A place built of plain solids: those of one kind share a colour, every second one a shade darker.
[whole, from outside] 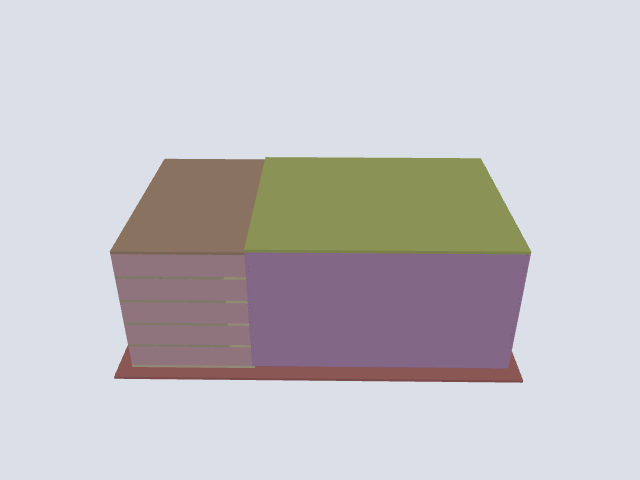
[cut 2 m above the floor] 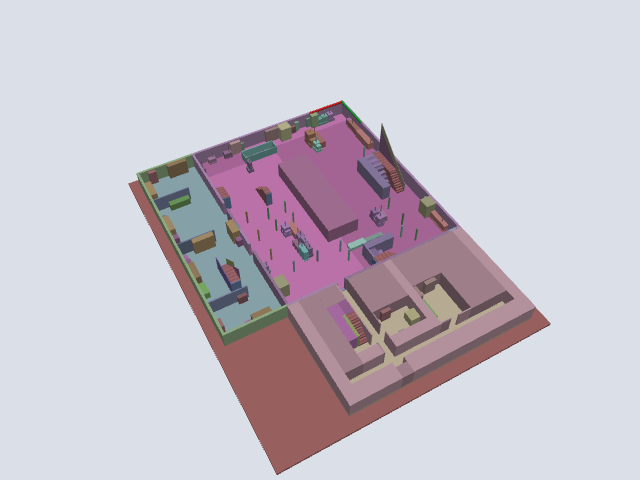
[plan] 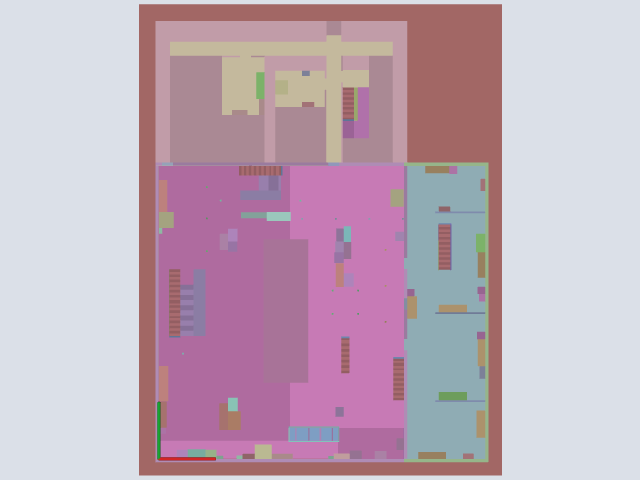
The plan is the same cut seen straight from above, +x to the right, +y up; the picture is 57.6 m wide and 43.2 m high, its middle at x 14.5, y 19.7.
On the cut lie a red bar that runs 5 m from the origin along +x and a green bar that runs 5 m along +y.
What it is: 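The inside of a sea-going cargo motor ship; the engine room, the machinery rooms along one side of it and the crew's accommodation across one end; there is no window anywhere; the ship lies still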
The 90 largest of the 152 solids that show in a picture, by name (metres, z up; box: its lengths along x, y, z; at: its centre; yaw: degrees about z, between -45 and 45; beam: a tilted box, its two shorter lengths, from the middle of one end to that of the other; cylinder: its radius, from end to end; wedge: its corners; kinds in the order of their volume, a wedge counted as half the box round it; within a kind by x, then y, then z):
{
 "wall_house_1": {"box": [0.43, 12.75, 2.5], "at": [-0.08, 33.05, 12.46]},
 "wall_house_2": {"box": [1.3, 12.75, 2.5], "at": [0.35, 33.05, 1.25]},
 "wall_house_3": {"box": [1.3, 12.75, 2.5], "at": [0.35, 33.05, 4.05]},
 "wall_house_4": {"box": [1.3, 12.75, 2.5], "at": [0.35, 33.05, 6.86]},
 "wall_house_5": {"box": [1.3, 12.75, 2.5], "at": [0.35, 33.05, 9.66]},
 "wall_house_6": {"box": [4.68, 9.61, 2.5], "at": [3.34, 31.48, 1.25]},
 "wall_house_7": {"box": [3.82, 4.27, 2.5], "at": [7.59, 28.81, 1.25]},
 "wall_house_8": {"box": [14.08, 1.87, 2.5], "at": [8.04, 38.48, 1.25]},
 "wall_house_9": {"box": [0.97, 9.61, 2.5], "at": [9.99, 31.48, 1.25]},
 "wall_house_10": {"box": [4.47, 4.99, 2.5], "at": [12.7, 29.17, 1.25]},
 "wall_house_11": {"box": [4.47, 1.34, 2.5], "at": [12.7, 35.61, 1.25]},
 "wall_house_12": {"box": [0.14, 6.57, 2.5], "at": [15.01, 29.95, 1.25]},
 "wall_house_13": {"box": [1.33, 1.3, 2.5], "at": [15.74, 38.77, 1.25]},
 "wall_house_14": {"box": [0.14, 7.23, 2.5], "at": [16.48, 30.29, 1.25]},
 "wall_house_15": {"box": [2.38, 2.19, 2.5], "at": [17.73, 27.77, 1.25]},
 "wall_house_16": {"box": [2.38, 1.28, 2.5], "at": [17.73, 35.64, 1.25]},
 "wall_house_17": {"box": [4.65, 1.87, 2.5], "at": [18.73, 38.48, 1.25]},
 "wall_house_18": {"box": [2.13, 9.61, 2.5], "at": [19.99, 31.48, 1.25]},
 "wall_house_19": {"box": [1.3, 12.75, 2.5], "at": [21.7, 33.05, 1.25]},
 "floor_site_1": {"box": [32.67, 42.42, 0.3], "at": [14.54, 19.71, -0.45]},
 "floor_house_1": {"box": [16.85, 6.14, 0.3], "at": [8.12, 31.93, 2.65]},
 "floor_house_2": {"box": [16.85, 6.14, 0.3], "at": [8.12, 31.93, 5.45]},
 "floor_house_3": {"box": [16.85, 6.14, 0.3], "at": [8.12, 31.93, 8.26]},
 "floor_house_4": {"box": [16.85, 6.14, 0.3], "at": [8.12, 31.93, 11.06]},
 "floor_house_5": {"box": [22.65, 2.19, 0.3], "at": [11.03, 27.77, 2.65]},
 "floor_house_6": {"box": [22.65, 2.19, 0.3], "at": [11.03, 27.77, 5.45]},
 "floor_house_7": {"box": [22.65, 2.19, 0.3], "at": [11.03, 27.77, 8.26]},
 "floor_house_8": {"box": [22.65, 2.19, 0.3], "at": [11.03, 27.77, 11.06]},
 "floor_house_9": {"box": [22.65, 13.05, 0.3], "at": [11.03, 32.89, -0.15]},
 "floor_house_10": {"box": [22.65, 4.42, 0.3], "at": [11.03, 37.21, 2.65]},
 "floor_house_11": {"box": [22.65, 4.42, 0.3], "at": [11.03, 37.21, 5.45]},
 "floor_house_12": {"box": [22.65, 4.42, 0.3], "at": [11.03, 37.21, 8.26]},
 "floor_house_13": {"box": [22.65, 4.42, 0.3], "at": [11.03, 37.21, 11.06]},
 "wall_bay_1": {"box": [0.3, 26.37, 14.01], "at": [-0.15, 13.19, 7.0]},
 "wall_bay_2": {"box": [0.58, 0.3, 14.01], "at": [-0.01, 26.52, 7.0]},
 "wall_bay_3": {"box": [13.96, 0.3, 14.01], "at": [8.26, 26.52, 7.0]},
 "wall_bay_4": {"box": [22.65, 0.3, 14.01], "at": [11.03, -0.15, 7.0]},
 "wall_bay_5": {"box": [6.11, 0.3, 14.01], "at": [19.29, 26.52, 7.0]},
 "wall_bay_6": {"box": [0.3, 9.79, 14.01], "at": [22.2, 4.9, 7.0]},
 "wall_bay_7": {"box": [0.3, 2.67, 14.01], "at": [22.2, 12.12, 7.0]},
 "wall_bay_8": {"box": [0.3, 2.63, 14.01], "at": [22.2, 15.77, 7.0]},
 "wall_bay_9": {"box": [0.3, 8.29, 14.01], "at": [22.2, 22.22, 7.0]},
 "engine_1": {"box": [4.02, 12.93, 3.53], "at": [11.43, 13.31, 1.76]},
 "roof_bay_1": {"box": [22.65, 26.97, 0.3], "at": [11.03, 13.19, 14.16]},
 "floor_bay_1": {"box": [11.8, 24.73, 0.3], "at": [5.9, 14.0, -0.15]},
 "floor_bay_2": {"box": [16.11, 1.64, 0.3], "at": [8.06, 0.82, -0.15]},
 "floor_bay_3": {"box": [10.25, 23.59, 0.3], "at": [16.93, 14.57, -0.15]},
 "floor_bay_4": {"box": [5.94, 2.78, 0.3], "at": [19.08, 1.39, -0.15]},
 "wall_annex_1": {"box": [7.62, 0.3, 7.47], "at": [25.86, -0.15, 3.74]},
 "wall_annex_2": {"box": [7.62, 0.3, 7.47], "at": [25.86, 26.52, 3.74]},
 "wall_annex_3": {"box": [0.3, 26.37, 7.47], "at": [29.52, 13.19, 3.74]},
 "roof_house_1": {"box": [22.65, 12.75, 0.3], "at": [11.03, 33.05, 13.86]},
 "floor_annex_ground_1": {"box": [7.32, 26.37, 0.3], "at": [25.71, 13.19, -0.15]},
 "tankbank_1": {"box": [1.09, 6.0, 6.57], "at": [3.66, 14.06, 3.29]},
 "tankbank_2": {"box": [3.66, 0.85, 3.44], "at": [9.15, 23.73, 1.72]},
 "rack_1": {"box": [0.87, 2.02, 2.0], "at": [22.78, 13.63, 1.0]},
 "rack_2": {"box": [2.51, 0.62, 2.09], "at": [24.59, 0.31, 1.04]},
 "rack_3": {"box": [2.16, 0.66, 2.37], "at": [25.06, 26.04, 1.19]},
 "rack_4": {"box": [2.56, 0.67, 2.22], "at": [26.46, 13.53, 1.11]},
 "rack_5": {"box": [0.78, 2.44, 2.21], "at": [28.98, 3.13, 1.1]},
 "rack_6": {"box": [0.67, 2.43, 2.23], "at": [29.04, 9.55, 1.11]},
 "rack_7": {"box": [0.67, 2.31, 2.35], "at": [29.04, 17.45, 1.18]},
 "wall_trunk_plug_1": {"box": [1.02, 1.7, 2.5], "at": [17.05, 29.71, 1.25]},
 "wall_trunk_plug_2": {"box": [0.34, 1.58, 2.5], "at": [17.73, 29.65, 1.25]},
 "wall_trunk_plug_3": {"box": [1.02, 4.59, 2.5], "at": [18.41, 31.16, 1.25]},
 "wall_trunk_spine_1": {"box": [0.34, 2.98, 13.71], "at": [17.73, 31.93, 6.86]},
 "tank_1": {"box": [1.35, 1.44, 2.12], "at": [0.67, 21.5, 1.06]},
 "tank_2": {"box": [1.52, 1.3, 2.18], "at": [9.39, 0.65, 1.09]},
 "tank_3": {"box": [1.21, 1.58, 2.06], "at": [21.45, 23.47, 1.03]},
 "flat_1": {"box": [1.19, 0.46, 3.9], "at": [2.52, 11.29, 1.95]},
 "flat_2": {"box": [1.19, 0.46, 3.48], "at": [2.52, 11.76, 1.74]},
 "flat_3": {"box": [1.19, 0.46, 3.07], "at": [2.52, 12.22, 1.53]},
 "flat_4": {"box": [1.19, 0.46, 2.65], "at": [2.52, 12.68, 1.33]},
 "flat_5": {"box": [0.89, 1.35, 1.58], "at": [10.31, 24.84, 0.79]},
 "cooler_1": {"box": [0.63, 2.79, 0.79], "at": [0.38, 23.66, 0.51]},
 "cooler_2": {"box": [0.84, 3.19, 1.03], "at": [0.42, 6.77, 0.52]},
 "cooler_3": {"box": [0.79, 2.41, 0.96], "at": [5.83, 3.81, 0.48]},
 "cooler_4": {"box": [0.72, 2.15, 0.94], "at": [16.28, 16.54, 0.47]},
 "wall_part_annex_ground_1": {"box": [4.49, 0.15, 3.44], "at": [27.13, 5.2, 1.72]},
 "wall_part_annex_ground_2": {"box": [4.49, 0.15, 3.44], "at": [27.13, 13.12, 1.72]},
 "wall_part_annex_ground_3": {"box": [4.49, 0.15, 3.44], "at": [27.13, 22.19, 1.72]},
 "lockers_1": {"box": [0.5, 1.44, 1.83], "at": [9.25, 31.66, 0.92]},
 "lockers_2": {"box": [1.9, 0.47, 1.87], "at": [11.1, 0.23, 0.94]},
 "lockers_3": {"box": [1.43, 0.49, 1.85], "at": [16.46, 0.24, 0.93]},
 "bench_1": {"box": [0.74, 2.41, 0.89], "at": [9.13, 33.59, 0.45]},
 "bench_2": {"box": [2.54, 0.74, 0.9], "at": [26.45, 5.65, 0.45]},
 "wall_stair_1": {"box": [0.1, 4.11, 6.19], "at": [26.27, 19.04, 3.04]},
 "airbottle_1": {"box": [1.0, 0.82, 2.26], "at": [4.69, 0.41, 1.13]},
 "crate_1": {"box": [1.15, 1.28, 1.09], "at": [11.05, 33.43, 0.55]},
 "evaporator_1": {"box": [1.09, 1.09, 1.3], "at": [6.79, 3.18, 1.15]}
}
